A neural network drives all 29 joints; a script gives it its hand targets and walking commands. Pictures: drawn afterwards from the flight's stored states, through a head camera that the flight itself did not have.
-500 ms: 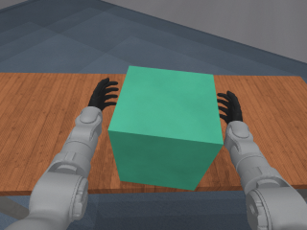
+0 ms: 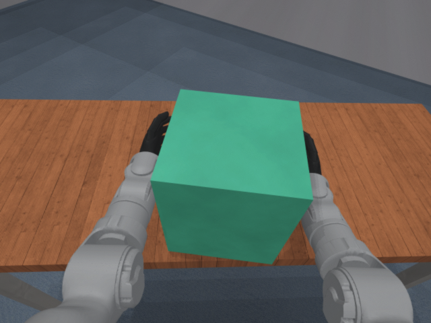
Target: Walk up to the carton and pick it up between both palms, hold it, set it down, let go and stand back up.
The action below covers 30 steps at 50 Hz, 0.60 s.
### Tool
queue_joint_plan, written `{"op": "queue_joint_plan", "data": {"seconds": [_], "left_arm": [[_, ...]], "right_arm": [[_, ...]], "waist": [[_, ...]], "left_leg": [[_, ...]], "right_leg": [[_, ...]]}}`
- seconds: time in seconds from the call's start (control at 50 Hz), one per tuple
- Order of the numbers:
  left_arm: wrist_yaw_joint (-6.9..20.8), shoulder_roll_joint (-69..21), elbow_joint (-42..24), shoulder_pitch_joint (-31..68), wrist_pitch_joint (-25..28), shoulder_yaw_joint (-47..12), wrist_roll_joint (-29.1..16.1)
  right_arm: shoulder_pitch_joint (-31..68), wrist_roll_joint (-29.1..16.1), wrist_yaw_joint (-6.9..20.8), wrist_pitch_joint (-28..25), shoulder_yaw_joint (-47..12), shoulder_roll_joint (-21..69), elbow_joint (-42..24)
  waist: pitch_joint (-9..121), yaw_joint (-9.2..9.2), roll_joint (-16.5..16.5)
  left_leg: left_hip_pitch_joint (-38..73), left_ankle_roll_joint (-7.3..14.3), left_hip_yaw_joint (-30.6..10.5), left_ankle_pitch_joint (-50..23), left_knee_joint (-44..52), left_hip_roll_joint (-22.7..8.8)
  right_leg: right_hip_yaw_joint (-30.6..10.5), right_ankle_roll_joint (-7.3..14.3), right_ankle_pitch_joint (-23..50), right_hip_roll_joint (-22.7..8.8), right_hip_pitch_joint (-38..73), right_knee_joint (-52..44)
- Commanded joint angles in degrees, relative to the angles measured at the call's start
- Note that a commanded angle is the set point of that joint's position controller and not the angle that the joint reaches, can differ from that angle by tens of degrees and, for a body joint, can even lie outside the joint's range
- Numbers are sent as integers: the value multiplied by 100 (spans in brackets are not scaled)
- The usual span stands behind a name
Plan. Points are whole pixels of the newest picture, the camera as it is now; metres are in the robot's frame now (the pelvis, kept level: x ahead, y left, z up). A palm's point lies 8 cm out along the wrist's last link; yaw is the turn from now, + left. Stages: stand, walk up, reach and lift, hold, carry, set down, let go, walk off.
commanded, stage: reach and lift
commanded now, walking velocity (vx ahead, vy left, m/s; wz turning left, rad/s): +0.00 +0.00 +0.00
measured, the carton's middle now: (228, 181) +0.38 -0.01 +0.06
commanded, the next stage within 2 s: none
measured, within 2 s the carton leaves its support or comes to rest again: leaves its support in 1.26 s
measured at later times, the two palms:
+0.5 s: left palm (155, 159) +0.41 +0.12 +0.08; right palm (315, 184) +0.36 -0.18 +0.07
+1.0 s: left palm (155, 161) +0.41 +0.12 +0.08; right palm (316, 184) +0.36 -0.18 +0.07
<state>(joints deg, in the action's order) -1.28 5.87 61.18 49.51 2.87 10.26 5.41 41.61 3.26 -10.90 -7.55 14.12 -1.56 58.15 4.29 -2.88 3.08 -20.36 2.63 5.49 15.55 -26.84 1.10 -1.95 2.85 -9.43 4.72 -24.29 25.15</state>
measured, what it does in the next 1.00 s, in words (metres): stands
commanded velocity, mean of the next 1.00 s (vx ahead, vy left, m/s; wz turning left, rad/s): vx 0.00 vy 0.00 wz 0.00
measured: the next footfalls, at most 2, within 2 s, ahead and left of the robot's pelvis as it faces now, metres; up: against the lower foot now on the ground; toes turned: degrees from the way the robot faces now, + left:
none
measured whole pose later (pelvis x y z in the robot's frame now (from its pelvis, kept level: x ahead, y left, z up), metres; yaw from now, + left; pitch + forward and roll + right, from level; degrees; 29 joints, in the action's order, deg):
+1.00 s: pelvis -0.01 +0.00 +0.00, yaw +0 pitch +3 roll +0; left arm 0.0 0.9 61.2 47.0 2.9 19.3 15.6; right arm 36.9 17.0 -7.0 -9.5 28.4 3.6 54.2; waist 1.0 -2.9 3.1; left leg -12.7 2.8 5.4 14.6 -24.3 1.6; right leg -1.9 2.6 -8.9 4.3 -16.8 23.2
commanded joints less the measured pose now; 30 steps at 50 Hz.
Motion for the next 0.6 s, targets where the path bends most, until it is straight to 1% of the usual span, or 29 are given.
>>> {"op": "queue_joint_plan", "data": {"seconds": [0.0, 0.02, 0.04, 0.06, 0.08, 0.1, 0.12, 0.14, 0.16, 0.18, 0.2, 0.22, 0.24, 0.26, 0.28, 0.3, 0.32, 0.34, 0.36, 0.38, 0.4, 0.42, 0.44, 0.46, 0.48, 0.5, 0.54, 0.56, 0.58], "left_arm": [[-7, -13, -1432, 2606, 229, -18, 204], [29, 29, -1276, 2602, 243, 57, 249], [1, 7, -1613, 2688, 302, 19, 247], [15, -105, -1437, 2721, 272, -27, 283], [79, -235, -1080, 2824, 294, 55, 271], [162, -621, -1036, 2641, 294, 1, 368], [203, -580, -936, 2693, 277, 210, 521], [329, -950, -1116, 2825, 334, 135, 572], [415, -1048, -767, 2650, 266, 406, 783], [553, -1492, -462, 2778, 252, 338, 919], [738, -2399, -654, 3026, 308, 9, 997], [847, -3031, -667, 2893, 286, -174, 1062], [885, -3170, -834, 2947, 367, -344, 1039], [916, -3157, -389, 2486, 287, -134, 1204], [899, -3395, -580, 2651, 332, -517, 948], [958, -3278, -389, 2378, 270, -305, 1133], [905, -3417, -501, 2542, 330, -476, 971], [940, -3383, -112, 2195, 250, -239, 1119], [898, -3508, -488, 2433, 308, -430, 989], [909, -3421, -363, 2374, 297, -430, 1010], [932, -3441, -234, 2555, 341, -446, 981], [922, -3468, -288, 2501, 291, -430, 1001], [902, -3435, -436, 2497, 326, -472, 940], [948, -3294, -336, 2541, 317, -333, 1015], [986, -3216, -112, 2628, 297, -220, 1059], [967, -3339, -140, 2710, 256, -227, 1068], [941, -3377, -263, 2734, 258, -179, 1135], [937, -3347, -317, 2844, 225, -139, 1107], [919, -3292, -431, 2963, 277, -295, 996]], "right_arm": [[2297, 359, 107, -440, 434, 348, -1173], [2436, 415, 127, -433, 469, 339, -1282], [2326, 515, 96, -463, 548, 310, -1361], [2424, 572, 103, -510, 548, 387, -1381], [2666, 718, 157, -460, 640, 551, -1482], [2585, 732, 237, -469, 509, 898, -1237], [2570, 761, 307, -460, 493, 934, -1256], [2546, 971, 398, -438, 505, 1407, -1182], [2452, 1123, 460, -448, 567, 1589, -1114], [2690, 1243, 629, -433, 510, 2138, -913], [3068, 1388, 857, -582, 253, 2951, -1371], [3008, 1577, 983, -596, 299, 3612, -1318], [2868, 1652, 1094, -692, 130, 3807, -1171], [2833, 1633, 1149, -690, 110, 3682, -1024], [3154, 1552, 1163, -856, -68, 3677, -1469], [2824, 1588, 1182, -761, 5, 3612, -966], [2992, 1586, 1205, -845, -134, 3673, -1167], [2863, 1548, 1223, -780, -122, 3585, -1007], [2980, 1558, 1209, -876, -217, 3635, -1297], [2944, 1564, 1216, -878, -233, 3632, -1253], [3019, 1612, 1218, -853, -209, 3684, -1163], [3156, 1597, 1205, -874, -199, 3648, -1439], [3072, 1607, 1213, -833, -154, 3640, -1297], [3008, 1613, 1223, -769, -263, 3719, -1264], [3224, 1629, 1215, -727, -188, 3654, -1256], [3219, 1661, 1226, -694, -75, 3611, -1101], [3135, 1689, 1268, -740, -93, 3644, -1092], [3208, 1665, 1250, -724, -84, 3702, -1249], [3299, 1706, 1264, -773, -155, 3650, -1443]], "waist": [[3246, -540, -691], [3163, -435, -633], [3340, -580, -485], [3391, -637, -626], [3173, -600, -455], [3073, -548, -615], [2915, -464, -456], [3082, -608, -327], [2752, -543, -345], [2394, -536, -420], [2904, -462, -474], [2906, -576, -645], [3133, -604, -672], [2712, -420, -692], [3121, -505, -706], [2654, -419, -717], [2967, -534, -683], [2564, -455, -695], [2846, -503, -570], [2808, -433, -589], [2681, -515, -551], [2747, -565, -579], [2641, -553, -549], [2486, -422, -370], [2278, -387, -303], [2233, -432, -409], [2463, -377, -550], [2339, -355, -531], [2633, -450, -386]], "left_leg": [[766, -527, -548, -2692, 238, -169], [676, -537, -486, -2640, 289, -155], [586, -512, -536, -2444, 321, -161], [462, -522, -544, -2300, 344, -163], [229, -438, -551, -2105, 451, -140], [214, -423, -486, -2011, 463, -130], [309, -363, -478, -2011, 536, -108], [360, -379, -464, -2110, 510, -89], [109, -322, -460, -1851, 652, -109], [132, -330, -442, -1602, 795, -50], [323, -360, -410, -1866, 778, -83], [500, -390, -491, -2070, 812, -107], [878, -448, -529, -2492, 621, -160], [892, -432, -495, -2405, 690, -171], [1057, -509, -435, -2714, 552, -157], [963, -493, -423, -2480, 639, -196], [1006, -493, -423, -2618, 580, -182], [852, -440, -413, -2352, 687, -141], [900, -502, -444, -2544, 610, -179], [800, -461, -421, -2397, 623, -171], [603, -432, -454, -2049, 677, -185], [666, -435, -425, -1979, 741, -154], [548, -412, -482, -1979, 738, -151], [452, -338, -439, -1685, 799, -169], [218, -306, -378, -1338, 913, -105], [139, -285, -345, -1027, 1008, -83], [365, -389, -407, -1455, 945, -174], [429, -362, -333, -1162, 977, -186], [366, -341, -374, -1205, 930, -167]], "right_leg": [[151, -457, 3658, -584, 2732, 69], [160, -457, 3831, -606, 2942, 56], [145, -511, 3929, -605, 3213, 82], [123, -542, 4035, -601, 3273, 161], [108, -551, 3872, -611, 3329, 140], [118, -516, 3846, -680, 3357, 133], [37, -537, 3930, -656, 3414, 129], [110, -562, 3996, -646, 3525, 130], [95, -578, 3975, -717, 3715, 110], [130, -582, 3646, -675, 3676, 4], [143, -552, 3786, -648, 3798, 17], [237, -523, 3744, -611, 3758, -60], [250, -549, 3841, -606, 3658, -25], [210, -528, 3824, -610, 3693, -68], [268, -527, 4162, -587, 3681, -27], [196, -541, 4021, -627, 3802, -41], [315, -566, 3979, -590, 3619, -29], [257, -548, 3784, -631, 3547, -71], [298, -547, 3869, -560, 3624, -54], [254, -556, 3867, -573, 3746, -40], [262, -566, 3708, -659, 3711, -56], [299, -521, 3641, -653, 3799, -141], [276, -528, 3594, -635, 3708, -98], [192, -566, 3728, -735, 3905, -41], [153, -596, 3695, -752, 3966, -74], [132, -575, 3284, -752, 3888, -191], [229, -546, 3296, -691, 3807, -157], [264, -535, 2983, -700, 3764, -303], [262, -568, 3217, -768, 3841, -189]]}}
